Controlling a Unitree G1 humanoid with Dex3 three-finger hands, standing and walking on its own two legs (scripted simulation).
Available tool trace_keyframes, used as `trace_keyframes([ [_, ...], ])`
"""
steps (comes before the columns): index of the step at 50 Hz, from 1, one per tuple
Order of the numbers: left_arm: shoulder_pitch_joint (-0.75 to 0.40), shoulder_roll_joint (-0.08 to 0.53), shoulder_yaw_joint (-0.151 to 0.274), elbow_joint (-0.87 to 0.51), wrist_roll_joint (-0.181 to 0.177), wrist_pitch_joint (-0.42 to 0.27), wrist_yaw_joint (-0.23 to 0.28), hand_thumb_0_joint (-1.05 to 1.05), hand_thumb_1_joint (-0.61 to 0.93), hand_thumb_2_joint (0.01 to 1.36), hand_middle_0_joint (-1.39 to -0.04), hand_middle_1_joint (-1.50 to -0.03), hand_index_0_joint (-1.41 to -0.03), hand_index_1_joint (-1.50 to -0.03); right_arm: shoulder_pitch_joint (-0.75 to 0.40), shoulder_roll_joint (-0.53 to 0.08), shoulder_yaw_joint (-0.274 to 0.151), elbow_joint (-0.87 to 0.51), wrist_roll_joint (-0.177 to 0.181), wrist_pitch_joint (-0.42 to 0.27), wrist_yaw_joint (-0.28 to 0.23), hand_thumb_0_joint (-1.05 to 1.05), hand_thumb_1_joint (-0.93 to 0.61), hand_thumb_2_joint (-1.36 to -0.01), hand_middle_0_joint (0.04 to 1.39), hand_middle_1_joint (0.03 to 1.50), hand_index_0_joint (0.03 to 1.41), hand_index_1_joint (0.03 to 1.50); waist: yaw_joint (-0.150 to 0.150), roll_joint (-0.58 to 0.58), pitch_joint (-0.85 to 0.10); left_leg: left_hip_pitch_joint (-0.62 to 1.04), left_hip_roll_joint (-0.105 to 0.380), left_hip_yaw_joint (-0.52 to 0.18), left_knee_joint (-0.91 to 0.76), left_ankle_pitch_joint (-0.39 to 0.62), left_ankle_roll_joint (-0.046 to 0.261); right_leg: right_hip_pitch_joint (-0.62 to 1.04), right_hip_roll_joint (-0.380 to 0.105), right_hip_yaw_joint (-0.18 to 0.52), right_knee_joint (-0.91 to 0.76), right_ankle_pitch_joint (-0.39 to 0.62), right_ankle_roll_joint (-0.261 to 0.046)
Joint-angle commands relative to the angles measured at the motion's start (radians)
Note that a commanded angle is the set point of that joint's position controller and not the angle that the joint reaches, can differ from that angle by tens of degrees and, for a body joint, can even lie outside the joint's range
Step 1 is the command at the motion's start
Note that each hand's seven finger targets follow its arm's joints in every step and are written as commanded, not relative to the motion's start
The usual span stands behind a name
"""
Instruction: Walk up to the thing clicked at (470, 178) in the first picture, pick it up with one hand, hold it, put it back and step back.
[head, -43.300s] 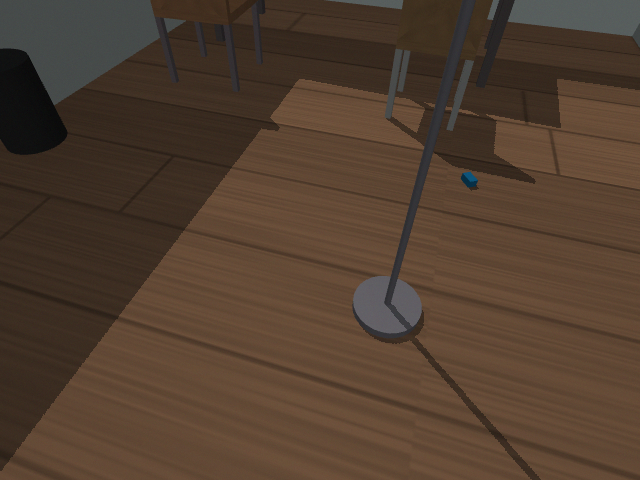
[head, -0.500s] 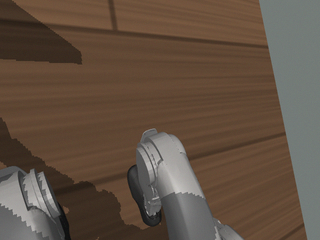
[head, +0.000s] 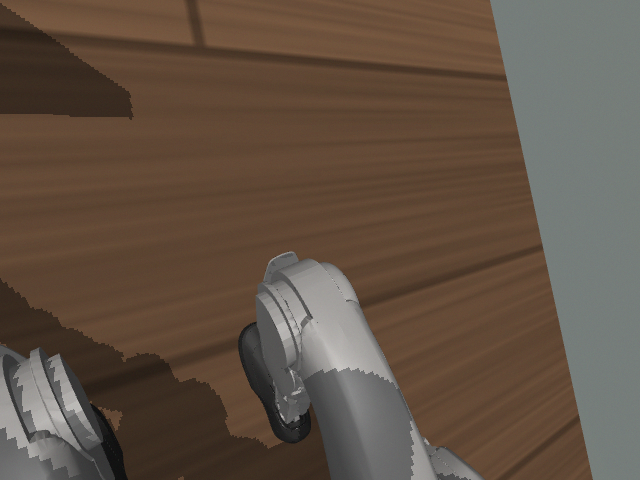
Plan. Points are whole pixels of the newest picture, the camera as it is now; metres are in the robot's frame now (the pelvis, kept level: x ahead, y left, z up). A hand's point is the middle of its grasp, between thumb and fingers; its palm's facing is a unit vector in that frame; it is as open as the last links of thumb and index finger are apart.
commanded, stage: open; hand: left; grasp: from above
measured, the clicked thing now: out of the picture +0.45 +0.38 -0.29
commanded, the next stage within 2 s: withdraw in 1.04 s
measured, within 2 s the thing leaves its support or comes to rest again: neither
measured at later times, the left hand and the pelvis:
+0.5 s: hand out of the picture +0.45 +0.35 -0.25, palm faces -0.35 -0.28 -0.90, open 11.1 cm; pelvis +0.00 +0.00 +0.01, yaw -1 degrees
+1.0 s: hand out of the picture +0.45 +0.35 -0.25, palm faces -0.36 -0.27 -0.89, open 14.0 cm; pelvis +0.00 +0.00 +0.01, yaw -1 degrees
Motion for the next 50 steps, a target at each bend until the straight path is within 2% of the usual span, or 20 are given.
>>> trace_keyframes([
  [1, -0.226, 0.220, -0.027, -0.091, -0.003, -0.006, 0.037, 0.000, 0.697, 0.468, -1.178, -0.246, -1.148, -0.277, 0.200, -0.335, -0.087, 0.013, 0.004, 0.001, -0.010, 0.000, -0.894, -0.900, 0.200, 0.300, 0.200, 0.300, -0.054, 0.517, -0.616, 0.469, 0.032, 0.127, -0.246, 0.200, 0.019, 0.355, 0.035, -0.137, -0.216, 0.263, -0.085],
  [2, -0.226, 0.220, -0.018, -0.083, -0.002, -0.004, 0.040, 0.000, 0.706, 0.458, -1.175, -0.250, -1.149, -0.277, 0.208, -0.341, -0.085, 0.017, 0.003, -0.002, -0.009, 0.000, -0.892, -0.899, 0.200, 0.300, 0.200, 0.300, -0.052, 0.530, -0.612, 0.488, 0.034, 0.118, -0.256, 0.211, 0.014, 0.337, 0.032, -0.144, -0.207, 0.266, -0.086],
  [3, -0.234, 0.198, -0.048, -0.088, -0.005, -0.007, 0.038, 0.000, 0.702, 0.460, -1.173, -0.241, -1.145, -0.270, 0.192, -0.339, -0.081, 0.007, 0.004, -0.004, -0.008, 0.000, -0.891, -0.899, 0.200, 0.300, 0.200, 0.300, -0.056, 0.536, -0.605, 0.481, 0.035, 0.117, -0.257, 0.199, 0.014, 0.333, 0.036, -0.144, -0.210, 0.255, -0.088],
  [4, -0.220, 0.226, -0.023, -0.074, -0.007, -0.007, 0.041, 0.000, 0.622, 0.462, -1.093, -0.271, -1.065, -0.299, 0.202, -0.334, -0.073, 0.015, 0.002, -0.003, -0.008, 0.000, -0.885, -0.896, 0.201, 0.300, 0.201, 0.300, -0.061, 0.514, -0.608, 0.488, 0.036, 0.111, -0.259, 0.201, 0.014, 0.344, 0.034, -0.149, -0.212, 0.261, -0.085],
  [7, -0.218, 0.234, -0.024, -0.081, -0.006, -0.012, 0.045, 0.000, 0.382, 0.460, -0.853, -0.315, -0.825, -0.338, 0.189, -0.332, -0.067, 0.016, 0.006, 0.000, -0.012, 0.000, -0.883, -0.896, 0.201, 0.301, 0.201, 0.301, -0.046, 0.536, -0.621, 0.498, 0.038, 0.103, -0.267, 0.207, 0.008, 0.337, 0.033, -0.152, -0.202, 0.261, -0.087],
  [9, -0.231, 0.234, -0.033, -0.082, -0.005, -0.013, 0.041, 0.000, 0.222, 0.461, -0.744, -0.345, -0.723, -0.366, 0.188, -0.337, -0.067, 0.004, 0.002, 0.000, -0.010, 0.000, -0.884, -0.896, 0.201, 0.301, 0.201, 0.301, -0.061, 0.539, -0.593, 0.487, 0.037, 0.105, -0.270, 0.184, 0.010, 0.335, 0.031, -0.152, -0.209, 0.248, -0.086],
  [16, -0.225, 0.236, -0.045, -0.105, -0.006, -0.010, 0.048, 0.000, -0.061, 0.608, -0.574, -0.455, -0.541, -0.489, 0.197, -0.345, -0.070, 0.006, 0.000, -0.002, -0.011, 0.000, -0.884, -0.897, 0.201, 0.301, 0.201, 0.301, -0.058, 0.565, -0.623, 0.524, 0.040, 0.110, -0.270, 0.220, 0.006, 0.366, 0.039, -0.149, -0.220, 0.278, -0.087],
  [17, -0.225, 0.249, -0.029, -0.096, -0.010, -0.009, 0.054, 0.000, -0.099, 0.636, -0.541, -0.490, -0.508, -0.524, 0.190, -0.343, -0.061, 0.009, 0.003, -0.003, -0.013, 0.000, -0.884, -0.897, 0.201, 0.301, 0.201, 0.301, -0.054, 0.561, -0.627, 0.527, 0.044, 0.097, -0.275, 0.221, 0.003, 0.351, 0.037, -0.157, -0.215, 0.277, -0.086],
  [19, -0.244, 0.249, -0.035, -0.108, -0.003, -0.008, 0.054, 0.000, -0.143, 0.671, -0.511, -0.520, -0.475, -0.557, 0.201, -0.349, -0.065, 0.004, 0.001, 0.000, -0.009, 0.000, -0.886, -0.898, 0.201, 0.301, 0.201, 0.301, -0.071, 0.580, -0.610, 0.529, 0.043, 0.098, -0.281, 0.217, 0.002, 0.353, 0.033, -0.157, -0.213, 0.278, -0.088],
  [20, -0.229, 0.257, -0.026, -0.106, -0.004, -0.005, 0.059, 0.000, -0.166, 0.697, -0.486, -0.537, -0.449, -0.575, 0.189, -0.346, -0.062, 0.005, 0.000, 0.003, -0.012, 0.000, -0.882, -0.897, 0.201, 0.301, 0.201, 0.301, -0.055, 0.571, -0.619, 0.526, 0.044, 0.097, -0.281, 0.214, 0.001, 0.349, 0.036, -0.158, -0.217, 0.275, -0.087],
  [23, -0.260, 0.241, -0.047, -0.132, -0.004, -0.004, 0.058, 0.000, -0.235, 0.753, -0.431, -0.583, -0.390, -0.625, 0.182, -0.352, -0.071, 0.002, 0.004, 0.000, -0.012, 0.000, -0.883, -0.898, 0.201, 0.301, 0.201, 0.301, -0.064, 0.592, -0.606, 0.533, 0.043, 0.103, -0.283, 0.212, -0.001, 0.345, 0.033, -0.152, -0.215, 0.277, -0.089],
  [25, -0.248, 0.261, -0.026, -0.117, -0.004, 0.001, 0.060, 0.000, -0.275, 0.782, -0.393, -0.624, -0.354, -0.664, 0.193, -0.349, -0.065, 0.005, 0.003, -0.001, -0.009, 0.000, -0.884, -0.898, 0.201, 0.301, 0.201, 0.301, -0.066, 0.576, -0.614, 0.526, 0.043, 0.100, -0.274, 0.228, 0.002, 0.352, 0.034, -0.154, -0.217, 0.290, -0.086],
  [26, -0.246, 0.243, -0.045, -0.120, -0.005, 0.001, 0.053, 0.000, -0.292, 0.796, -0.380, -0.630, -0.339, -0.672, 0.191, -0.353, -0.071, -0.005, 0.006, -0.002, -0.006, 0.000, -0.882, -0.897, 0.201, 0.301, 0.201, 0.301, -0.073, 0.561, -0.603, 0.513, 0.040, 0.107, -0.266, 0.222, 0.007, 0.359, 0.035, -0.148, -0.221, 0.289, -0.085],
  [28, -0.235, 0.259, -0.026, -0.117, -0.007, 0.003, 0.053, 0.000, -0.327, 0.834, -0.361, -0.642, -0.314, -0.690, 0.201, -0.346, -0.067, 0.007, 0.006, -0.002, -0.007, 0.000, -0.883, -0.898, 0.201, 0.301, 0.201, 0.301, -0.067, 0.574, -0.607, 0.518, 0.042, 0.105, -0.276, 0.226, 0.004, 0.366, 0.033, -0.149, -0.227, 0.287, -0.086],
  [33, -0.226, 0.246, -0.033, -0.122, -0.012, 0.008, 0.042, 0.000, -0.409, 0.891, -0.266, -0.747, -0.228, -0.785, 0.198, -0.345, -0.070, 0.006, 0.012, -0.003, -0.006, 0.000, -0.881, -0.897, 0.201, 0.301, 0.201, 0.301, -0.061, 0.595, -0.626, 0.557, 0.046, 0.088, -0.291, 0.252, -0.005, 0.349, 0.032, -0.159, -0.213, 0.301, -0.089],
  [34, -0.251, 0.226, -0.059, -0.145, -0.011, 0.005, 0.037, 0.000, -0.416, 0.900, -0.265, -0.745, -0.225, -0.785, 0.195, -0.354, -0.076, -0.002, 0.010, -0.003, -0.005, 0.000, -0.880, -0.897, 0.201, 0.301, 0.201, 0.301, -0.071, 0.606, -0.623, 0.560, 0.045, 0.095, -0.285, 0.249, -0.003, 0.349, 0.033, -0.154, -0.218, 0.300, -0.089],
  [35, -0.222, 0.241, -0.046, -0.114, -0.012, 0.008, 0.037, 0.000, -0.432, 0.915, -0.254, -0.759, -0.213, -0.800, 0.204, -0.351, -0.066, -0.002, 0.004, 0.000, -0.005, 0.000, -0.881, -0.897, 0.201, 0.301, 0.201, 0.301, -0.081, 0.578, -0.618, 0.549, 0.044, 0.100, -0.282, 0.251, 0.001, 0.380, 0.035, -0.153, -0.228, 0.311, -0.086],
  [37, -0.222, 0.253, -0.036, -0.118, -0.016, 0.004, 0.042, 0.000, -0.462, 0.943, -0.220, -0.788, -0.180, -0.828, 0.202, -0.355, -0.068, 0.003, 0.008, 0.003, -0.008, 0.000, -0.880, -0.897, 0.201, 0.301, 0.201, 0.301, -0.068, 0.575, -0.618, 0.522, 0.042, 0.107, -0.286, 0.235, 0.003, 0.388, 0.037, -0.150, -0.233, 0.299, -0.088],
  [47, -0.259, 0.249, -0.058, -0.145, -0.019, -0.010, 0.036, 0.000, -0.561, 1.033, -0.131, -0.870, -0.088, -0.913, 0.195, -0.362, -0.068, -0.004, 0.011, -0.003, -0.015, 0.000, -0.877, -0.896, 0.201, 0.301, 0.201, 0.301, -0.078, 0.571, -0.601, 0.535, 0.043, 0.104, -0.284, 0.215, 0.003, 0.366, 0.033, -0.149, -0.235, 0.280, -0.086],
  [50, -0.230, 0.260, -0.039, -0.117, -0.016, -0.006, 0.040, 0.000, -0.596, 1.063, -0.106, -0.890, -0.059, -0.936, 0.201, -0.349, -0.056, -0.006, 0.013, -0.003, -0.014, 0.000, -0.877, -0.896, 0.201, 0.301, 0.201, 0.301, -0.068, 0.554, -0.600, 0.527, 0.045, 0.099, -0.283, 0.225, 0.004, 0.367, 0.033, -0.151, -0.236, 0.286, -0.084],
])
